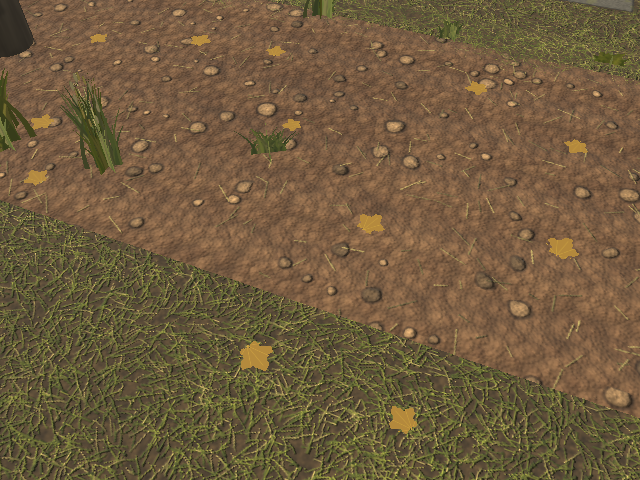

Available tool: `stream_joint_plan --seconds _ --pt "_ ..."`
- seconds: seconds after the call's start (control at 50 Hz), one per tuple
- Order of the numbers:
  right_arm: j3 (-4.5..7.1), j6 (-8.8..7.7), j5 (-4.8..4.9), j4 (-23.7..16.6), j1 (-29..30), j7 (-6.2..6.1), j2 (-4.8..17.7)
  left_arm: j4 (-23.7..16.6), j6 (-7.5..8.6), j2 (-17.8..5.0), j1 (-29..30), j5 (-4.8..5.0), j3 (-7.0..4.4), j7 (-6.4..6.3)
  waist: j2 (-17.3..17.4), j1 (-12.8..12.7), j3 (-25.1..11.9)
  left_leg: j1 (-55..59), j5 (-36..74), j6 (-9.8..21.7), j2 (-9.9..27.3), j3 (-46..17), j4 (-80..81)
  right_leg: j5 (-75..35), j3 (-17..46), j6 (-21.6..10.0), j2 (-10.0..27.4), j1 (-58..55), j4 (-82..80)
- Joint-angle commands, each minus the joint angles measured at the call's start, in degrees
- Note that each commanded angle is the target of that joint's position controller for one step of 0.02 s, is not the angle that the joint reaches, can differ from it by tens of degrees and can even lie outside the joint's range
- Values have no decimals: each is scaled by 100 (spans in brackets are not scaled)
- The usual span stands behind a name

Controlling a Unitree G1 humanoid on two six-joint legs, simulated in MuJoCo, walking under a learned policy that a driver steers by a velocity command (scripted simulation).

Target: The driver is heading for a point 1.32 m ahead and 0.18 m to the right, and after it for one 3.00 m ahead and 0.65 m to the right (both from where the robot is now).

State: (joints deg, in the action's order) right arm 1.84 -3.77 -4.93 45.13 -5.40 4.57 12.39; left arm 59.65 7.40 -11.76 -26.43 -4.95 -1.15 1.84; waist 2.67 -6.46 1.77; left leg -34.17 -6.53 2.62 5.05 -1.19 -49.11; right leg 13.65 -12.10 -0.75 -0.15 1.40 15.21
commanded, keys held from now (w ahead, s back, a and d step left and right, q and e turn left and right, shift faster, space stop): w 1.00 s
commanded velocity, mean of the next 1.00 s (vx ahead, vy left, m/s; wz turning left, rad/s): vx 0.50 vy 0.00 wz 0.07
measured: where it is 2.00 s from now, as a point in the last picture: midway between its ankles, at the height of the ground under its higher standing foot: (365, 278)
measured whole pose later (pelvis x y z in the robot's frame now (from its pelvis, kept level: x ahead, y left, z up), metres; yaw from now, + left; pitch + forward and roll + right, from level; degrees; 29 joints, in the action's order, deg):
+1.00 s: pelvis +0.57 +0.04 -0.21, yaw +1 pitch +4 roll -3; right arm 3.4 -4.3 0.8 43.8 -1.0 0.0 13.1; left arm 57.3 3.3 -14.7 -19.7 2.0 -4.1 -0.9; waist 0.6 -3.9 -3.5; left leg -29.6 -4.8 2.7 2.6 0.1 -30.7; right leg 23.2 -1.6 0.8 -0.3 6.0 25.5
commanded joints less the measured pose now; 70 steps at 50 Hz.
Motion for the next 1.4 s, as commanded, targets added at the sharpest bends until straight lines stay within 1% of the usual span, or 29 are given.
stream_joint_plan --seconds 0.02,0.06,0.08,0.1,0.12,0.14,0.16,0.18,0.22,0.26,0.32,0.38,0.42,0.44,0.52,0.56,0.58,0.6,0.64,0.66,0.68,0.74,0.8,0.88,0.98,1.02,1.04,1.12,1.4 --pt "178 -50 -46 -315 -635 -145 551 -516 137 -879 759 -53 -195 -42 -524 562 109 129 -482 68 118 -353 -148 -1589 1139 -1338 1973 -71 5" --pt "186 -62 41 -632 153 -165 439 -386 44 -1124 343 369 -264 -101 -585 255 250 929 -1520 47 -291 656 1333 -1314 909 -1294 1633 -39 261" --pt "201 -127 88 -433 -549 -157 333 -422 -52 -1145 410 38 -273 -69 -905 576 90 2134 -371 144 -432 569 889 -2293 831 -1224 1695 625 852" --pt "382 -251 248 -299 -959 -180 669 -553 -62 -1283 680 228 -327 -44 -544 847 -143 2794 -628 263 -797 1028 1879 -2457 468 -1141 1303 860 1719" --pt "524 -364 198 -95 -1600 -312 1055 -572 -70 -955 304 23 -248 53 246 907 -907 4577 850 922 -372 229 1528 -1684 188 -618 834 1989 3458" --pt "520 -420 139 124 -2848 -371 1423 -853 66 -21 46 8 19 201 1389 1183 -1970 6464 1918 2557 1277 -2703 2404 2420 636 -119 -276 3942 5246" --pt "536 -464 -37 418 -3460 -354 1033 -1181 147 -398 1334 293 -82 285 305 1903 -573 5673 1271 2217 1440 -3151 3058 2390 1721 -304 -259 5097 5650" --pt "485 -538 98 495 -2877 -290 938 -1400 126 -515 1859 374 -156 186 -3 1494 116 4745 590 1889 1553 -2586 3047 1942 1700 -382 231 5207 5626" --pt "262 -400 254 458 -2331 -218 355 -1275 -19 -585 1626 109 -225 -6 47 943 125 3447 126 1689 1252 -1774 2867 1411 1582 -445 633 4531 5632" --pt "-1 -253 49 251 -1725 -335 -259 -1194 -172 82 1344 -225 23 27 -199 585 294 2174 -644 1242 873 -1218 2924 -233 1891 -589 844 3926 4786" --pt "-124 -420 27 -61 -1360 -579 -119 -1247 -156 -137 1445 -166 0 222 -158 671 -178 1131 -969 903 17 -182 2271 -3297 1480 -488 514 3053 2983" --pt "-148 -347 -160 343 -2003 -435 180 -1586 -256 -292 1764 -43 26 240 -117 819 150 -345 -1960 910 38 -199 1642 -4592 1193 -239 482 1805 2697" --pt "-237 -388 -14 588 -2643 -360 86 -1769 -333 -502 2220 -115 12 158 -279 1018 519 539 -2271 1056 391 -787 1222 -3896 1321 -129 631 2550 2134" --pt "134 -202 1062 509 -2049 -704 837 -1997 -346 -666 3040 919 -152 145 -69 977 704 1091 -1075 998 418 -1208 780 -3277 1683 -222 399 3354 1669" --pt "200 154 746 846 -2830 -941 484 -1828 -341 -326 3220 806 -61 425 -269 1463 281 2700 -521 780 471 -1177 -645 -3625 1751 -234 712 3622 331" --pt "269 133 598 964 -2485 -850 490 -1194 -352 -572 1518 741 -257 353 -397 609 -423 1694 -80 687 278 -947 -2178 -4147 1440 -542 749 1124 81" --pt "251 42 629 986 -2460 -716 389 -697 -393 -911 181 627 -402 246 -1028 12 -820 706 -424 350 -310 -243 -3997 -4468 1005 -617 592 -613 400" --pt "180 -138 679 1129 -3021 -567 -173 -450 -376 -977 -532 523 -339 190 -1896 49 -1441 -1752 -4755 10 -1065 -489 -6873 -6012 1621 -1033 1294 -2968 2471" --pt "156 -352 918 487 -2455 -563 290 -410 -422 -1258 -640 659 -454 61 -1836 -221 -2292 -3515 -3954 -103 -677 -799 -7592 -3707 3446 -1910 2335 -3451 2096" --pt "35 -397 1077 26 -1877 -629 130 -264 -474 -1680 -404 650 -564 -40 -1344 56 -2135 -3931 -2862 -142 -342 -386 -6796 -41 4702 -2163 2729 -2815 869" --pt "76 -290 982 -10 -1401 -770 241 -540 -459 -1212 421 527 -414 -96 -404 292 -1559 -3637 -2294 -195 -71 -73 -6638 1074 5046 -2072 2751 -1484 127" --pt "140 6 606 20 -1159 -805 115 -796 -205 -586 2078 405 -115 -105 -372 1185 219 -1757 -793 -272 454 -564 -3271 -346 3317 -1379 1876 2552 -137" --pt "192 -98 463 -44 -911 -717 160 -771 -155 -968 1797 446 -245 -287 -888 1031 -203 439 908 -447 200 -154 -451 -1552 1777 -1157 905 3237 -306" --pt "144 -24 636 -293 117 -536 177 -557 -237 -1068 1096 751 -403 -339 -652 582 -155 106 756 -311 47 -108 1115 -1067 2109 -1193 1376 1494 -374" --pt "333 -83 566 -236 -3 -432 567 -418 -417 -1097 712 703 -454 -278 -517 753 -344 1214 -55 149 -390 322 2114 -1827 1904 -776 1200 688 735" --pt "652 -89 510 257 -1881 -477 1559 -663 -274 -415 615 572 -228 -218 1015 1269 -1769 5040 256 1154 1226 -2105 2220 -522 891 -110 1 3508 4371" --pt "600 -98 551 368 -2384 -433 1382 -669 -161 -552 708 545 -234 -183 1426 1399 -2273 5546 -422 1513 1681 -3801 2895 1696 1564 -85 -221 4491 5478" --pt "361 -150 468 77 -656 -408 673 -816 -239 -847 1540 568 -398 -287 252 742 -656 2986 59 1000 989 -1778 3537 229 1617 -251 702 4354 5034" --pt "393 -199 576 1009 -1727 -562 834 -1329 -326 -424 3382 624 -279 -70 148 1036 98 3298 955 729 758 -201 3981 -2101 1265 -193 398 3889 1704"
Keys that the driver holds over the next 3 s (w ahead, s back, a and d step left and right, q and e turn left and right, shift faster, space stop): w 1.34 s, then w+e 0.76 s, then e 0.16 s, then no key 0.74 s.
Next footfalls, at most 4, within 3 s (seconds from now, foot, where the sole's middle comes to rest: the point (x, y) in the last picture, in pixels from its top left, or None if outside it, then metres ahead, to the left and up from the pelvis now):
0.10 left None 0.13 0.14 -0.78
0.58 right None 0.49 -0.10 -0.97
1.00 left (301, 411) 0.71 0.16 -0.97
1.56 right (392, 314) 1.02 -0.06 -0.97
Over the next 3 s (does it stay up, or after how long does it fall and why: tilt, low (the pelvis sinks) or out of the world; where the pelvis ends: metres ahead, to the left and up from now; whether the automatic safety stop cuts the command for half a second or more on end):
stays up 1.35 -0.05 -0.20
